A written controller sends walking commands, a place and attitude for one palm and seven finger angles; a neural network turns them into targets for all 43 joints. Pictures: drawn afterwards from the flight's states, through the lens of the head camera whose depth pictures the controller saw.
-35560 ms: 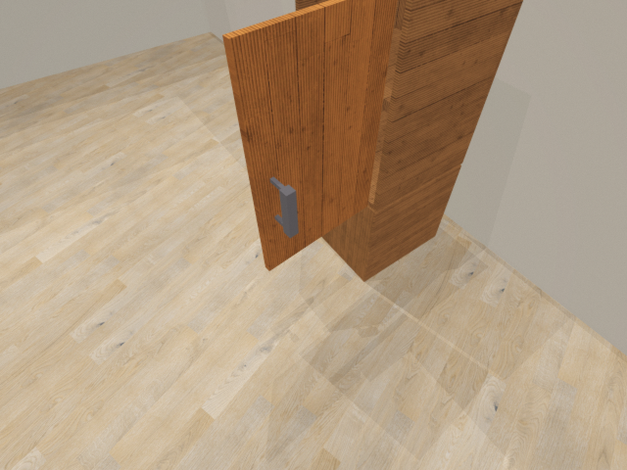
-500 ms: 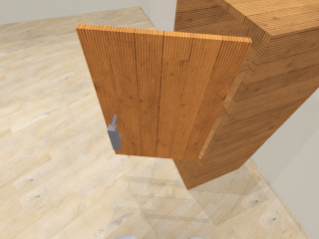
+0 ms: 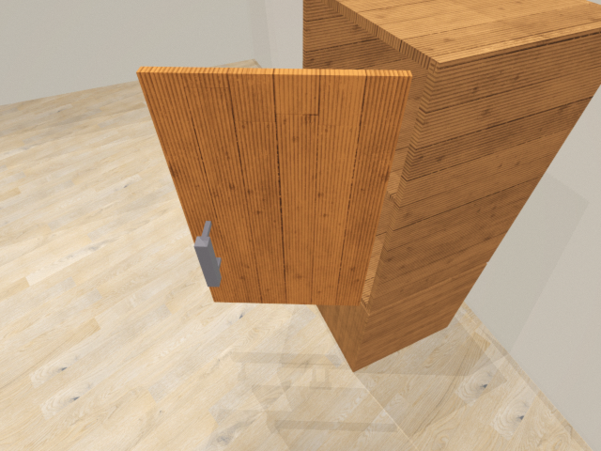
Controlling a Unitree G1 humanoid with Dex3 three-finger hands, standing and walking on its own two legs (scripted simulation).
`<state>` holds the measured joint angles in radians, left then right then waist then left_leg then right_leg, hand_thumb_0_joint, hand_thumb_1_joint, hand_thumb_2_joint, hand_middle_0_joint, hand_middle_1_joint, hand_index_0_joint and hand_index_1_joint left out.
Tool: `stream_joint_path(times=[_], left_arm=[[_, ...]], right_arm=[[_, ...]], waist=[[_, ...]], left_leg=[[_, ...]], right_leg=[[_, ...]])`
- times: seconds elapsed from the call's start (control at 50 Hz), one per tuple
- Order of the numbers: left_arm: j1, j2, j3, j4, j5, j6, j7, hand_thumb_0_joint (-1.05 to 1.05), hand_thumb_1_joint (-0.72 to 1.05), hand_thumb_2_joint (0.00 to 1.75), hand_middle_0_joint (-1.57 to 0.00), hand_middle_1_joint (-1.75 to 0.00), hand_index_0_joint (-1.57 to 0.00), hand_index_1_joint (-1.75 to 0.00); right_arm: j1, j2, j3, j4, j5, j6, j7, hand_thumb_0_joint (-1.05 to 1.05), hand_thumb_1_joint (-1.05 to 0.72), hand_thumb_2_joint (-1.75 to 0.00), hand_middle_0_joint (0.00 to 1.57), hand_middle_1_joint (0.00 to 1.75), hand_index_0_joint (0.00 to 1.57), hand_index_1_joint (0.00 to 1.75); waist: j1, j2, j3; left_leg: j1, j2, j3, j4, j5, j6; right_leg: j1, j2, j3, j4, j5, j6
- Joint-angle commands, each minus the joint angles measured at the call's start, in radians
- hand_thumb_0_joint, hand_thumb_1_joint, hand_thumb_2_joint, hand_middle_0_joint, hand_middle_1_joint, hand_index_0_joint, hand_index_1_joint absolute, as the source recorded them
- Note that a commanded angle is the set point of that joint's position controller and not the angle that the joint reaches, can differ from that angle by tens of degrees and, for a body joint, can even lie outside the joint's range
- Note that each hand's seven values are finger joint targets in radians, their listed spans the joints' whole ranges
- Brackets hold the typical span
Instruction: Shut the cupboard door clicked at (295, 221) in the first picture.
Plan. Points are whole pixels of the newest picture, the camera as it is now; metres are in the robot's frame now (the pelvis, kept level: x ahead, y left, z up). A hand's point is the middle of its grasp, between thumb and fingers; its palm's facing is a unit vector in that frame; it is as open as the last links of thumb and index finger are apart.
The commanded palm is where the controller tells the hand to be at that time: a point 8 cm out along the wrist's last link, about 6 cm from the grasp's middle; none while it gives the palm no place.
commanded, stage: come to a stop and stand still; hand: left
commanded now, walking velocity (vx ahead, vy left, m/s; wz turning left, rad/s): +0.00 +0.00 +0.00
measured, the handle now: (210, 254) +0.49 +0.19 -0.10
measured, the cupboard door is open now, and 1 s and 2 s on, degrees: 64 64 64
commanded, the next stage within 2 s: look again from close up in 0.02 s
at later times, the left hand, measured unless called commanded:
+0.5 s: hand out of the picture +0.00 +0.16 -0.17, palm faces +0.02 -0.98 -0.18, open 7.4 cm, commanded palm none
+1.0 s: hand (197, 395) +0.21 +0.15 -0.04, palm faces -0.04 -1.00 -0.01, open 6.7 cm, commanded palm +0.15 +0.22 -0.06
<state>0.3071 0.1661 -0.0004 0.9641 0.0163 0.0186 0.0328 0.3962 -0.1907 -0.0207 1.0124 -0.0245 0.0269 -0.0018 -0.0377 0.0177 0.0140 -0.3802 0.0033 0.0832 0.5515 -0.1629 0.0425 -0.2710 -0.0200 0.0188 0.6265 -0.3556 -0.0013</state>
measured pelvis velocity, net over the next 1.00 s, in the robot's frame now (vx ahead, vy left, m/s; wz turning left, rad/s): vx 0.02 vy -0.03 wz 0.02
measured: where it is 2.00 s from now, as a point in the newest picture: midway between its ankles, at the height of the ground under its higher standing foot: outside the picture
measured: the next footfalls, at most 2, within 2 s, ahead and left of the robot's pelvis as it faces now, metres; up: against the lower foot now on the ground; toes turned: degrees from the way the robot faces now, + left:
none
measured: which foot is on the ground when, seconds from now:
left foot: down 0.00-1.00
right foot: down 0.00-1.00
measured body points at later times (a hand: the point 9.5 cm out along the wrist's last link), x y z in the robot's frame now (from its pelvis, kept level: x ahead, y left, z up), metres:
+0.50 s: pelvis +0.02 +0.00 +0.01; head +0.04 +0.00 +0.46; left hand +0.00 +0.21 -0.15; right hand +0.04 -0.24 -0.14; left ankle +0.09 +0.10 -0.73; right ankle +0.00 -0.14 -0.73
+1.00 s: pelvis +0.02 -0.03 -0.07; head +0.06 -0.01 +0.38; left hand +0.21 +0.20 -0.04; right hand +0.24 -0.28 -0.11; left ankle +0.09 +0.10 -0.73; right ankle +0.00 -0.13 -0.73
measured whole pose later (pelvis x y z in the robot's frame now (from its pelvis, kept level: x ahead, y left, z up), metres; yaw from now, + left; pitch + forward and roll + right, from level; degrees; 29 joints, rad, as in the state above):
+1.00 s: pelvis +0.02 -0.03 -0.07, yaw +1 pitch +13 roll +0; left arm 0.42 0.18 0.14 0.18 -0.26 -0.62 -0.36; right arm 0.14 -0.24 -0.08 0.59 0.01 -0.27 0.02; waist -0.02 -0.04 -0.16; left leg -0.90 0.03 0.04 1.08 -0.40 0.00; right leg -0.75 -0.01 -0.02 1.13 -0.58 -0.02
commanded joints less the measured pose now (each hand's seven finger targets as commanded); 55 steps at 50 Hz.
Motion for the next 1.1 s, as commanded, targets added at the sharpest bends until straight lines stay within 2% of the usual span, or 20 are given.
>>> stream_joint_path(times=[0.0, 0.14, 0.2, 0.3, 0.48, 0.64, 0.66, 0.68, 0.7, 0.72, 0.74, 0.76, 0.8, 0.82, 0.86, 0.9, 0.92, 0.98, 1.04, 1.08], left_arm=[[0.077, 0.105, 0.022, -0.008, 0.002, -0.025, 0.001, 0.0, 0.9, 0.9, -0.2, -0.3, -0.2, -0.3], [0.073, 0.095, 0.008, 0.048, 0.001, -0.039, 0.001, 0.0, 0.9, 0.9, -0.2, -0.3, -0.2, -0.3], [0.076, 0.093, 0.006, 0.067, 0.001, -0.04, 0.002, 0.0, 0.9, 0.9, -0.2, -0.3, -0.2, -0.3], [0.104, 0.085, 0.006, 0.096, 0.003, -0.044, 0.001, 0.0, 0.9, 0.9, -0.2, -0.3, -0.2, -0.3], [0.077, 0.112, 0.01, 0.113, 0.004, -0.059, 0.001, 0.0, 0.9, 0.9, -0.2, -0.3, -0.2, -0.3], [0.036, 0.142, 0.014, 0.11, 0.003, -0.054, -0.001, 0.0, 0.9, 0.9, -0.2, -0.3, -0.2, -0.3], [0.1, 0.099, 0.006, 0.123, 0.016, -0.059, 0.038, 0.0, 0.9, 0.9, -0.2, -0.3, -0.2, -0.3], [-0.719, 0.636, 0.368, -1.546, -0.151, -0.338, 0.028, 0.0, 0.9, 0.9, -0.2, -0.3, -0.2, -0.3], [-0.065, 0.19, 0.044, -1.252, -0.151, -0.273, 0.024, 0.0, 0.9, 0.9, -0.22, -0.32, -0.22, -0.32], [0.218, 0.002, -0.013, -1.104, -0.196, -0.133, 0.035, 0.0, 0.9, 0.9, -0.24, -0.34, -0.24, -0.34], [0.082, -0.004, -0.024, -1.002, -0.181, -0.129, 0.044, 0.0, 0.9, 0.9, -0.25, -0.36, -0.25, -0.36], [0.089, -0.02, 0.013, -0.926, -0.18, -0.17, 0.022, 0.0, 0.9, 0.9, -0.27, -0.38, -0.27, -0.38], [0.314, -0.027, 0.083, -0.718, -0.213, -0.309, -0.063, 0.0, 0.9, 0.9, -0.31, -0.42, -0.31, -0.42], [0.438, -0.016, 0.12, -0.687, -0.232, -0.395, -0.134, 0.0, 0.9, 0.9, -0.33, -0.44, -0.33, -0.44], [0.439, 0.012, 0.152, -0.743, -0.268, -0.584, -0.284, 0.0, 0.9, 0.9, -0.36, -0.48, -0.36, -0.48], [0.402, 0.097, 0.216, -0.758, -0.274, -0.721, -0.409, 0.0, 0.9, 0.9, -0.4, -0.52, -0.4, -0.52], [0.404, 0.148, 0.279, -0.744, -0.283, -0.721, -0.43, 0.0, 0.9, 0.9, -0.42, -0.54, -0.42, -0.54], [0.271, 0.172, 0.293, -0.99, -0.365, -0.654, -0.451, 0.0, 0.9, 0.9, -0.47, -0.6, -0.47, -0.6], [0.143, 0.182, 0.252, -1.252, -0.37, -0.648, -0.409, 0.0, 0.9, 0.9, -0.53, -0.66, -0.53, -0.66], [0.073, 0.186, 0.214, -1.335, -0.348, -0.665, -0.399, 0.0, 0.9, 0.9, -0.57, -0.7, -0.57, -0.7]], right_arm=[[-0.046, -0.086, -0.017, -0.052, 0.002, -0.038, -0.009, 0.0, -0.9, -0.9, 0.2, 0.3, 0.2, 0.3], [-0.02, -0.06, -0.009, 0.008, 0.01, -0.041, -0.013, 0.0, -0.9, -0.9, 0.2, 0.3, 0.2, 0.3], [-0.018, -0.061, -0.009, 0.023, 0.011, -0.043, -0.013, 0.0, -0.9, -0.9, 0.2, 0.3, 0.2, 0.3], [-0.048, -0.071, -0.012, 0.036, 0.012, -0.051, -0.016, 0.0, -0.9, -0.9, 0.2, 0.3, 0.2, 0.3], [-0.105, -0.097, -0.013, 0.045, 0.016, -0.07, -0.019, 0.0, -0.9, -0.9, 0.2, 0.3, 0.2, 0.3], [-0.15, -0.123, -0.011, 0.048, 0.015, -0.069, -0.021, 0.0, -0.9, -0.9, 0.2, 0.3, 0.2, 0.3], [-0.198, -0.117, -0.007, -0.013, 0.021, -0.06, -0.014, 0.0, -0.9, -0.9, 0.2, 0.3, 0.2, 0.3], [-0.094, -0.301, -0.041, -0.315, 0.039, -0.243, -0.103, 0.0, -0.9, -0.9, 0.2, 0.3, 0.2, 0.3], [-0.18, -0.17, 0.005, -0.317, 0.059, -0.327, -0.116, 0.0, -0.9, -0.9, 0.2, 0.3, 0.2, 0.3], [-0.212, -0.155, 0.005, -0.3, 0.059, -0.369, -0.101, 0.0, -0.9, -0.9, 0.2, 0.3, 0.2, 0.3], [-0.187, -0.151, 0.004, -0.293, 0.075, -0.386, -0.075, 0.0, -0.9, -0.9, 0.2, 0.3, 0.2, 0.3], [-0.188, -0.168, -0.034, -0.338, 0.054, -0.389, -0.058, 0.0, -0.9, -0.9, 0.2, 0.3, 0.2, 0.3], [-0.246, -0.163, -0.059, -0.384, 0.039, -0.383, -0.029, 0.0, -0.9, -0.9, 0.2, 0.3, 0.2, 0.3], [-0.262, -0.159, -0.07, -0.418, 0.04, -0.379, -0.009, 0.0, -0.9, -0.9, 0.2, 0.3, 0.2, 0.3], [-0.299, -0.161, -0.088, -0.468, 0.021, -0.365, 0.014, 0.0, -0.9, -0.9, 0.2, 0.3, 0.2, 0.3], [-0.33, -0.159, -0.103, -0.52, 0.027, -0.356, 0.026, 0.0, -0.9, -0.9, 0.2, 0.3, 0.2, 0.3], [-0.33, -0.151, -0.108, -0.538, 0.037, -0.343, 0.026, 0.0, -0.9, -0.9, 0.2, 0.3, 0.2, 0.3], [-0.352, -0.164, -0.099, -0.653, 0.056, -0.318, 0.001, 0.0, -0.9, -0.9, 0.2, 0.3, 0.2, 0.3], [-0.287, -0.146, -0.089, -0.663, 0.057, -0.313, -0.032, 0.0, -0.9, -0.9, 0.2, 0.3, 0.2, 0.3], [-0.253, -0.142, -0.078, -0.637, 0.053, -0.315, -0.049, 0.0, -0.9, -0.9, 0.2, 0.3, 0.2, 0.3]], waist=[[0.045, 0.01, 0.053], [0.025, -0.042, 0.066], [0.018, -0.02, 0.08], [0.03, 0.007, 0.074], [0.035, -0.019, 0.024], [0.04, -0.01, 0.033], [0.056, -0.038, 0.037], [-0.12, 0.008, -0.327], [0.031, 0.291, -0.525], [0.045, 0.269, -0.392], [-0.047, 0.053, -0.127], [-0.039, -0.037, 0.007], [0.023, -0.203, 0.05], [0.086, -0.173, -0.018], [0.115, -0.191, -0.154], [0.114, -0.132, -0.227], [0.134, -0.092, -0.245], [0.132, 0.043, -0.336], [0.068, 0.04, -0.443], [0.028, 0.07, -0.42]], left_leg=[[0.026, 0.089, -0.186, -0.235, -0.344, 0.003], [0.114, 0.081, -0.148, -0.193, -0.226, -0.012], [0.133, 0.084, -0.154, -0.201, -0.215, -0.014], [0.128, 0.099, -0.178, -0.243, -0.237, -0.005], [0.208, 0.101, -0.14, -0.196, -0.024, -0.001], [0.214, 0.104, -0.14, -0.2, 0.01, -0.001], [0.172, 0.117, -0.107, -0.02, 0.082, -0.03], [0.537, 0.046, -0.101, -0.068, 0.173, 0.013], [0.581, 0.049, -0.068, -0.072, 0.362, 0.006], [0.458, 0.066, -0.118, -0.079, 0.373, -0.043], [0.264, 0.055, -0.153, -0.056, 0.194, -0.036], [0.116, 0.028, -0.156, -0.027, -0.009, -0.038], [-0.112, 0.005, -0.141, 0.112, -0.123, -0.046], [-0.153, -0.01, -0.114, 0.178, -0.072, -0.057], [-0.256, -0.017, -0.094, 0.325, -0.037, -0.068], [-0.362, -0.018, -0.09, 0.451, -0.053, -0.064], [-0.399, -0.018, -0.084, 0.483, -0.064, -0.056], [-0.427, -0.018, -0.082, 0.513, -0.212, -0.039], [-0.433, 0.0, -0.096, 0.625, -0.151, -0.015], [-0.432, 0.017, -0.115, 0.657, -0.125, -0.005]], right_leg=[[-0.083, -0.032, 0.068, -0.192, -0.18, -0.059], [-0.127, -0.057, 0.099, -0.272, -0.16, -0.054], [-0.149, -0.055, 0.096, -0.275, -0.16, -0.051], [-0.107, -0.046, 0.077, -0.257, -0.085, -0.044], [-0.035, -0.07, 0.081, -0.259, 0.103, -0.041], [-0.002, -0.074, 0.073, -0.265, 0.121, -0.036], [0.008, -0.097, 0.095, -0.307, 0.226, -0.02], [-0.026, -0.007, -0.05, -0.17, 0.362, -0.006], [-0.037, 0.04, -0.094, -0.086, 0.256, -0.024], [-0.036, 0.039, -0.133, -0.033, 0.181, -0.019], [-0.184, 0.035, -0.133, -0.042, 0.125, 0.001], [-0.255, 0.037, -0.141, -0.073, 0.081, -0.001], [-0.396, 0.039, -0.156, 0.018, -0.023, -0.009], [-0.378, 0.033, -0.135, 0.08, 0.011, -0.024], [-0.446, 0.029, -0.108, 0.251, 0.089, -0.028], [-0.523, 0.015, -0.054, 0.368, 0.121, -0.024], [-0.532, 0.013, -0.027, 0.393, 0.108, -0.029], [-0.584, 0.023, 0.016, 0.391, -0.153, -0.033], [-0.591, 0.019, 0.099, 0.386, -0.036, 0.009], [-0.645, 0.034, 0.07, 0.416, 0.022, 0.004]])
